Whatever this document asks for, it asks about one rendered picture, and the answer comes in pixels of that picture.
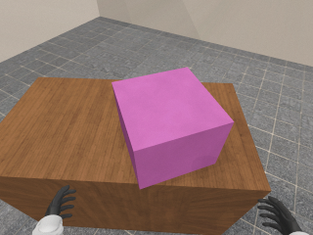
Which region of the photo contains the left robot hand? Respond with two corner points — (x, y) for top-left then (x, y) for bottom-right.
(44, 185), (76, 219)

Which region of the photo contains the robot left forearm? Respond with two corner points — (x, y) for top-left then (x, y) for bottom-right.
(31, 214), (64, 235)

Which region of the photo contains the right robot hand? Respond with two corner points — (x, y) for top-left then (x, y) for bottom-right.
(257, 196), (303, 235)

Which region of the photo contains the carton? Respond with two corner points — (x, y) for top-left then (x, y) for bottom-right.
(112, 67), (234, 190)

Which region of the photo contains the pedestal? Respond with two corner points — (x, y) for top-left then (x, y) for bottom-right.
(0, 76), (272, 235)

